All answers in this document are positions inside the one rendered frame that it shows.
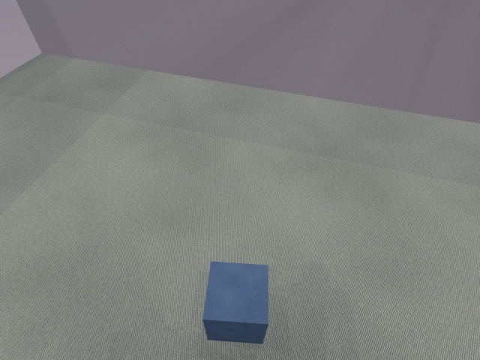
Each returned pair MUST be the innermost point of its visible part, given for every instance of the carton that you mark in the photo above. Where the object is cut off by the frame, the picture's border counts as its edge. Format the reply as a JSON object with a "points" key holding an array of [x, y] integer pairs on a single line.
{"points": [[237, 302]]}

